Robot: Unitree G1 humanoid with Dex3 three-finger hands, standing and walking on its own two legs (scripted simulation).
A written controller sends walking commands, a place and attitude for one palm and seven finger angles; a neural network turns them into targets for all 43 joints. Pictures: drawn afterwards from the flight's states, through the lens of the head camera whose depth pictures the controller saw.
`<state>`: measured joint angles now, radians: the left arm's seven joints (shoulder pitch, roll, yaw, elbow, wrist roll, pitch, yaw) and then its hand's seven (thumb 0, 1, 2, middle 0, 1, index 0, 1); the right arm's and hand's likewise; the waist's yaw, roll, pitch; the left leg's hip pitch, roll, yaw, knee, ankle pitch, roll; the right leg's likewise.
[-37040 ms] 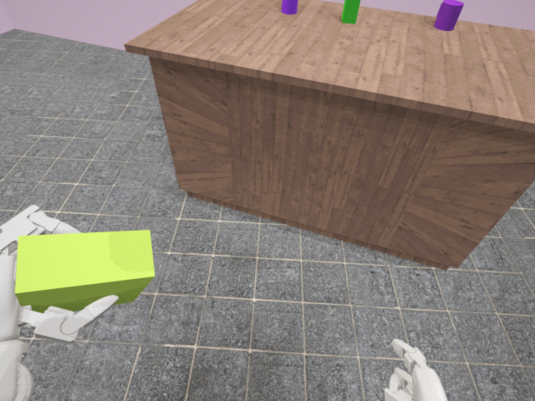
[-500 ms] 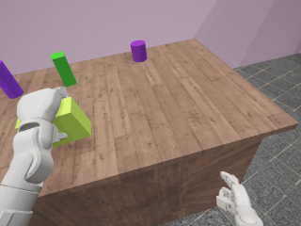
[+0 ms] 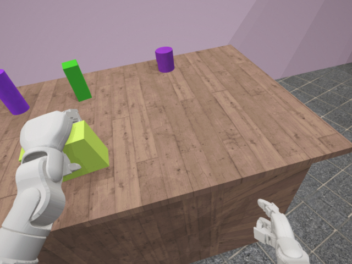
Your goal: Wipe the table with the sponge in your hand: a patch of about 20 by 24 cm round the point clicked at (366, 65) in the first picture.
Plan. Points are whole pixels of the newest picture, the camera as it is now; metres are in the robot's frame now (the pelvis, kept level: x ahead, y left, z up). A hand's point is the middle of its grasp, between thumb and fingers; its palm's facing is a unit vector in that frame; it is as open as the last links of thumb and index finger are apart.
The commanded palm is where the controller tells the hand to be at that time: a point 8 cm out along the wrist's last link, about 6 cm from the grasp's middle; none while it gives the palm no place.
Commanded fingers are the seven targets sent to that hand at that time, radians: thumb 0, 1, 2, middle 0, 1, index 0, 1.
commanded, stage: move the sponge above the wiping area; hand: left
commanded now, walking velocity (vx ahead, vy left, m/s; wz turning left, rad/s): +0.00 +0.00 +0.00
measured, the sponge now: (73, 158) +0.27 +0.29 +0.13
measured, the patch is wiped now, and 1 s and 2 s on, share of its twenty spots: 0.00 0.00 0.00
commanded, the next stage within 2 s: lower the sponge onto the table in 0.78 s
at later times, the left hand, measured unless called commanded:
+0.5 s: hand (68, 156) +0.25 +0.27 +0.16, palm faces +0.13 -0.11 -0.99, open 9.6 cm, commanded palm +0.22 +0.26 +0.23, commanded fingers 0.00 0.10 1.30 -1.20 -1.60 -1.20 -1.60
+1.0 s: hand (74, 159) +0.25 +0.27 +0.15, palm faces +0.08 -0.11 -0.99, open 9.6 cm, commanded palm +0.22 +0.26 +0.23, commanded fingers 0.00 0.10 1.30 -1.20 -1.60 -1.20 -1.60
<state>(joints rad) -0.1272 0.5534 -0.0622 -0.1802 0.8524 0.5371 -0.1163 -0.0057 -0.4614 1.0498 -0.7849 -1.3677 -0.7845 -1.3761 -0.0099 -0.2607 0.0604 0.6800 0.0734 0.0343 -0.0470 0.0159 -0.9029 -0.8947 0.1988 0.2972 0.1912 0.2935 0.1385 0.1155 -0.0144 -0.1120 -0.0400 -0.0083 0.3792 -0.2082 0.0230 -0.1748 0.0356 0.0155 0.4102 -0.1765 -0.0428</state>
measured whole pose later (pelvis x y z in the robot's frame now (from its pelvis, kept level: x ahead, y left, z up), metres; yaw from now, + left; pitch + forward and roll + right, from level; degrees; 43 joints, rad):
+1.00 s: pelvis +0.00 -0.01 +0.00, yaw +0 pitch -3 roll +1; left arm -0.02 0.55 -0.05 -0.22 0.83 0.54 -0.17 -0.01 -0.46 1.05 -0.78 -1.37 -0.78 -1.38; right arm 0.01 -0.29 0.05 0.65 0.07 0.04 -0.04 0.02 -0.90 -0.89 0.20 0.30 0.20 0.29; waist 0.12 0.14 -0.02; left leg -0.14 -0.03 0.00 0.41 -0.22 0.01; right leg -0.21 0.05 0.02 0.45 -0.19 -0.05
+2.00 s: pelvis +0.01 +0.00 +0.00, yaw +0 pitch -3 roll +1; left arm -0.01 0.50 -0.12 -0.18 0.90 0.47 -0.10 -0.01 -0.46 1.05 -0.79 -1.37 -0.78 -1.38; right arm 0.01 -0.26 0.06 0.67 0.05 0.03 -0.03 0.02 -0.90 -0.89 0.20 0.30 0.20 0.30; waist 0.13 0.11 -0.01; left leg -0.11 -0.04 0.00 0.38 -0.22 0.03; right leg -0.18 0.04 0.03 0.41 -0.19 -0.04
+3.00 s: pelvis +0.00 -0.01 +0.00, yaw +0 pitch -1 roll +0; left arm -0.14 0.55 -0.01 0.15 0.90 0.29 -0.05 -0.01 -0.47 1.06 -0.79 -1.37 -0.79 -1.37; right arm 0.10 -0.30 0.01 0.71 0.07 0.02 -0.08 0.02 -0.90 -0.89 0.20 0.30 0.20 0.29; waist 0.09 0.10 -0.03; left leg -0.19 -0.03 -0.02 0.44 -0.23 0.01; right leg -0.24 0.05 0.00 0.43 -0.19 -0.05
